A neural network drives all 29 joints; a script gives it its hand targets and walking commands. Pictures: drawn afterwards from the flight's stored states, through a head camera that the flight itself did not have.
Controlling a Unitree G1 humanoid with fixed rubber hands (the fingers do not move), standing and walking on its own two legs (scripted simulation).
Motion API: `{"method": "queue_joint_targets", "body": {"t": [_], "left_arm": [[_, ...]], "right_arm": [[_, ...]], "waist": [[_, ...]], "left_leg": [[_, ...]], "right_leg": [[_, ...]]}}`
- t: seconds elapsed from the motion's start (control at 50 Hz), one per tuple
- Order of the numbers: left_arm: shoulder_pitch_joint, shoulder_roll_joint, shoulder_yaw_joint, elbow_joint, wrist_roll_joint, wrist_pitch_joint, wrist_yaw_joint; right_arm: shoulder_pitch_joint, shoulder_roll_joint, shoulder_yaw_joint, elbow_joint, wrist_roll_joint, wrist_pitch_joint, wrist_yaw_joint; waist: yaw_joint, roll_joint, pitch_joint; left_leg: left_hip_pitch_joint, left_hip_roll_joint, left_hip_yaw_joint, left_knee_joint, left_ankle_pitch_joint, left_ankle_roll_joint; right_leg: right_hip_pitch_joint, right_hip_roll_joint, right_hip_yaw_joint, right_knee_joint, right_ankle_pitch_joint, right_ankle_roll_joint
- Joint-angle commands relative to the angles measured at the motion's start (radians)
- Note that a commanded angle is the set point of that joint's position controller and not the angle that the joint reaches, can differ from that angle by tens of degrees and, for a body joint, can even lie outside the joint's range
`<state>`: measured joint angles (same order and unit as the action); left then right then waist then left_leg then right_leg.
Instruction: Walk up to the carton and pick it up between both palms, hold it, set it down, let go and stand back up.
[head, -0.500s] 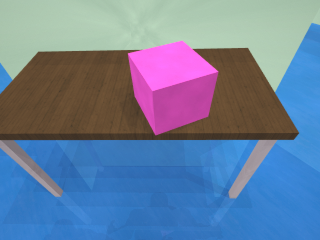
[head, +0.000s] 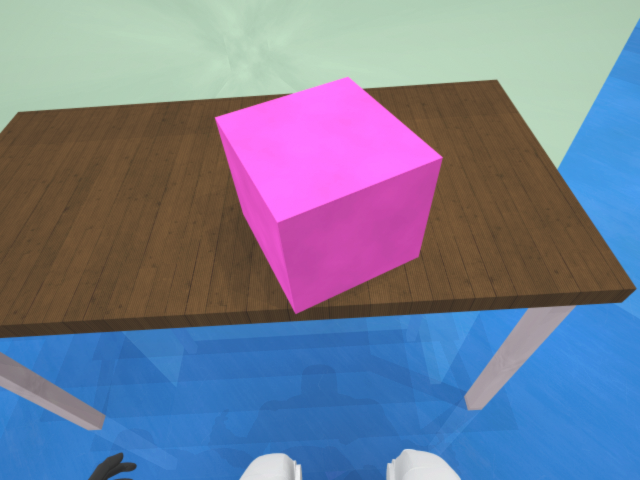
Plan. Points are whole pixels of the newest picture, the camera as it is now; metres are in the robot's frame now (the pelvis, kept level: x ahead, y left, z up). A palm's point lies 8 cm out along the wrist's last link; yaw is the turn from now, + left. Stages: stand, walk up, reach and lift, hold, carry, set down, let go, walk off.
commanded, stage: walk up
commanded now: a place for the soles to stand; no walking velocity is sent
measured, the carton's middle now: (322, 191) +0.49 +0.00 +0.06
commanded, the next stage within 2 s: none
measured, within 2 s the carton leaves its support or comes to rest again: neither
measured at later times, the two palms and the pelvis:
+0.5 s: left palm (105, 462) +0.17 +0.31 -0.11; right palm (550, 430) +0.18 -0.29 -0.10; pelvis +0.08 +0.02 +0.00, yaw -3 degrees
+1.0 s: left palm (104, 456) +0.18 +0.31 -0.09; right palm (565, 465) +0.14 -0.29 -0.10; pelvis +0.08 +0.02 +0.02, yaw -3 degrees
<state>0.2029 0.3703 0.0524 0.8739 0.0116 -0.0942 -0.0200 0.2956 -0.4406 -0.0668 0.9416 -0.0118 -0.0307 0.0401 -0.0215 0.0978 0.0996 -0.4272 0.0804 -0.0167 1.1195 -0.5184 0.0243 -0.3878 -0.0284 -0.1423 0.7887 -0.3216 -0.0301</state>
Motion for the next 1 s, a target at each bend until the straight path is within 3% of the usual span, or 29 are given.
{"method": "queue_joint_targets", "body": {"t": [0.0,0.02,0.06,0.08,0.1,0.12,0.14,0.16,0.2,0.22,0.24,0.26,0.28,0.32,0.36,0.42,0.46,0.48,0.54,0.58,0.64,0.7,0.74,0.76,0.82,0.86,0.9,0.94,0.98], "left_arm": [[0.063,0.385,0.098,-0.048,0.009,-0.005,0.025],[0.027,0.375,0.088,-0.054,0.012,-0.001,0.026],[-0.087,0.311,0.049,-0.071,0.005,0.02,0.026],[-0.129,0.249,0.035,-0.074,0.004,0.031,0.028],[-0.143,0.213,0.025,-0.09,0.001,0.032,0.033],[-0.135,0.245,0.029,-0.073,0.007,0.031,0.039],[-0.116,0.269,0.033,-0.047,-0.001,0.027,0.043],[-0.068,0.274,0.033,-0.009,-0.005,0.021,0.044],[0.047,0.256,0.034,0.05,-0.009,0.002,0.046],[0.049,0.253,0.039,0.069,0.0,-0.009,0.046],[0.016,0.308,0.048,0.057,0.008,-0.017,0.047],[0.002,0.359,0.054,0.066,-0.001,-0.016,0.046],[-0.012,0.357,0.047,0.069,-0.008,-0.011,0.048],[-0.052,0.334,0.026,0.068,-0.013,0.002,0.055],[-0.104,0.272,0.008,0.067,-0.018,0.01,0.057],[-0.085,0.237,0.0,0.095,-0.021,0.016,0.06],[-0.055,0.242,0.003,0.111,-0.018,0.013,0.061],[-0.062,0.249,0.002,0.119,-0.014,0.013,0.061],[-0.036,0.307,0.016,0.131,-0.007,0.006,0.064],[-0.076,0.313,0.012,0.126,-0.001,0.009,0.066],[-0.157,0.265,-0.003,0.114,-0.003,0.016,0.061],[-0.146,0.212,-0.009,0.132,-0.006,0.029,0.055],[-0.114,0.21,-0.007,0.14,-0.003,0.026,0.054],[-0.097,0.215,-0.002,0.146,-0.004,0.022,0.052],[-0.067,0.295,0.017,0.155,0.001,0.011,0.054],[-0.093,0.314,0.016,0.149,0.006,0.013,0.061],[-0.14,0.287,0.007,0.137,0.004,0.018,0.061],[-0.226,0.233,-0.009,0.131,-0.007,0.034,0.055],[-0.198,0.214,-0.011,0.149,-0.017,0.046,0.052]], "right_arm": [[0.032,-0.212,-0.064,-0.084,-0.003,-0.029,-0.002],[0.05,-0.199,-0.066,-0.073,0.001,-0.025,-0.003],[0.136,-0.189,-0.077,-0.033,-0.011,-0.025,-0.009],[0.166,-0.21,-0.082,-0.023,-0.021,-0.026,-0.016],[0.12,-0.303,-0.092,-0.062,-0.018,-0.031,-0.024],[0.045,-0.356,-0.099,-0.091,-0.007,-0.036,-0.028],[-0.006,-0.321,-0.082,-0.098,-0.005,-0.039,-0.037],[-0.059,-0.301,-0.067,-0.103,-0.002,-0.038,-0.045],[-0.145,-0.268,-0.058,-0.112,0.001,-0.028,-0.044],[-0.169,-0.212,-0.036,-0.11,0.0,-0.026,-0.043],[-0.166,-0.16,-0.024,-0.116,0.004,-0.023,-0.037],[-0.173,-0.17,-0.028,-0.103,0.016,-0.026,-0.038],[-0.168,-0.173,-0.031,-0.081,0.02,-0.026,-0.044],[-0.164,-0.172,-0.032,-0.049,0.023,-0.029,-0.048],[-0.143,-0.187,-0.036,-0.015,0.022,-0.033,-0.044],[-0.179,-0.201,-0.035,-0.006,0.021,-0.026,-0.046],[-0.219,-0.193,-0.033,-0.005,0.018,-0.019,-0.048],[-0.241,-0.184,-0.03,-0.001,0.02,-0.015,-0.049],[-0.28,-0.154,-0.028,0.0,0.023,-0.003,-0.046],[-0.279,-0.134,-0.024,0.01,0.025,-0.002,-0.043],[-0.248,-0.159,-0.032,0.049,0.015,-0.008,-0.035],[-0.251,-0.198,-0.032,0.058,0.01,-0.014,-0.038],[-0.288,-0.196,-0.031,0.047,0.005,-0.012,-0.041],[-0.304,-0.185,-0.028,0.044,0.004,-0.01,-0.04],[-0.32,-0.151,-0.022,0.033,0.018,0.002,-0.038],[-0.305,-0.12,-0.016,0.043,0.017,0.005,-0.036],[-0.273,-0.128,-0.017,0.059,0.015,0.0,-0.033],[-0.271,-0.154,-0.019,0.088,0.014,0.001,-0.034],[-0.269,-0.182,-0.021,0.091,0.019,0.0,-0.039]], "waist": [[0.041,-0.282,-0.08],[0.024,-0.285,-0.071],[-0.067,-0.217,-0.095],[-0.099,-0.096,-0.051],[-0.09,0.153,0.008],[-0.062,0.13,0.042],[-0.035,0.008,0.04],[0.0,0.004,0.005],[0.064,0.058,-0.097],[0.08,0.035,-0.093],[0.062,-0.076,-0.096],[0.042,-0.158,-0.136],[0.035,-0.144,-0.146],[0.008,-0.141,-0.181],[-0.006,-0.095,-0.206],[0.012,-0.052,-0.228],[0.029,-0.025,-0.234],[0.031,-0.056,-0.215],[0.038,-0.123,-0.218],[0.017,-0.148,-0.196],[-0.013,-0.105,-0.173],[0.005,-0.035,-0.138],[0.024,-0.035,-0.135],[0.04,-0.035,-0.133],[0.041,-0.126,-0.153],[0.026,-0.183,-0.148],[0.002,-0.173,-0.148],[-0.019,-0.14,-0.094],[-0.002,-0.105,-0.153]], "left_leg": [[-0.107,0.048,-0.005,-0.138,-0.038,0.001],[-0.035,0.039,0.02,-0.19,0.03,0.004],[0.309,-0.026,0.072,-0.341,0.203,0.023],[0.302,0.0,-0.024,-0.481,0.055,0.035],[0.151,0.209,-0.463,-0.801,-0.301,0.128],[0.106,0.327,-0.675,-0.899,-0.271,0.243],[0.107,0.334,-0.633,-0.83,-0.044,0.269],[0.105,0.32,-0.538,-0.735,0.117,0.267],[0.068,0.238,-0.297,-0.595,0.331,0.191],[-0.035,0.178,-0.163,-0.493,0.464,0.119],[-0.082,0.09,-0.058,-0.389,0.438,0.034],[-0.01,0.021,0.012,-0.299,0.379,-0.011],[0.033,0.014,0.009,-0.301,0.344,-0.012],[0.13,0.03,-0.008,-0.376,0.456,0.014],[0.244,0.084,-0.049,-0.447,0.648,0.06],[0.261,0.167,-0.107,-0.491,0.677,0.13],[0.221,0.146,-0.056,-0.469,0.654,0.098],[0.183,0.12,-0.022,-0.458,0.614,0.076],[0.145,0.047,0.015,-0.368,0.475,0.017],[0.161,0.035,0.01,-0.391,0.386,0.016],[0.263,0.064,-0.011,-0.517,0.389,0.045],[0.229,0.206,-0.15,-0.657,0.337,0.155],[0.178,0.196,-0.1,-0.638,0.367,0.14],[0.144,0.159,-0.043,-0.613,0.374,0.097],[0.131,0.039,0.043,-0.464,0.32,0.003],[0.151,-0.001,0.026,-0.434,0.241,-0.005],[0.229,0.016,0.015,-0.508,0.295,0.009],[0.297,0.063,-0.01,-0.607,0.438,0.03],[0.283,0.137,-0.057,-0.656,0.495,0.081]], "right_leg": [[0.078,-0.364,0.455,-0.401,-0.078,-0.261],[0.002,-0.343,0.399,-0.379,-0.059,-0.241],[-0.297,-0.233,0.237,-0.251,-0.193,-0.151],[-0.378,-0.149,0.149,-0.112,-0.357,-0.086],[-0.402,-0.003,0.048,0.137,-0.344,-0.03],[-0.366,0.0,0.111,0.279,-0.277,0.002],[-0.328,-0.031,0.174,0.287,-0.245,0.014],[-0.263,-0.04,0.179,0.243,-0.253,0.011],[-0.018,-0.033,0.135,0.012,-0.134,-0.003],[0.124,-0.029,0.17,-0.146,0.039,-0.012],[0.128,-0.112,0.34,-0.22,0.059,-0.048],[0.122,-0.198,0.481,-0.227,0.24,-0.131],[0.123,-0.231,0.486,-0.192,0.397,-0.177],[0.107,-0.185,0.393,-0.116,0.506,-0.141],[0.053,-0.093,0.241,-0.038,0.486,-0.054],[0.056,-0.04,0.154,0.01,0.337,-0.015],[0.113,-0.059,0.183,-0.036,0.354,-0.033],[0.147,-0.062,0.201,-0.065,0.405,-0.041],[0.162,-0.175,0.408,-0.165,0.411,-0.129],[0.132,-0.197,0.424,-0.191,0.402,-0.154],[0.022,-0.117,0.303,-0.156,0.274,-0.079],[0.02,-0.004,0.126,-0.008,0.104,-0.006],[0.089,-0.013,0.135,-0.074,0.137,-0.006],[0.145,-0.031,0.162,-0.123,0.194,-0.018],[0.171,-0.153,0.396,-0.255,0.306,-0.097],[0.155,-0.222,0.479,-0.296,0.336,-0.163],[0.106,-0.183,0.394,-0.278,0.336,-0.125],[0.013,-0.112,0.28,-0.251,0.356,-0.044],[0.107,-0.042,0.196,-0.172,0.3,-0.004]]}}
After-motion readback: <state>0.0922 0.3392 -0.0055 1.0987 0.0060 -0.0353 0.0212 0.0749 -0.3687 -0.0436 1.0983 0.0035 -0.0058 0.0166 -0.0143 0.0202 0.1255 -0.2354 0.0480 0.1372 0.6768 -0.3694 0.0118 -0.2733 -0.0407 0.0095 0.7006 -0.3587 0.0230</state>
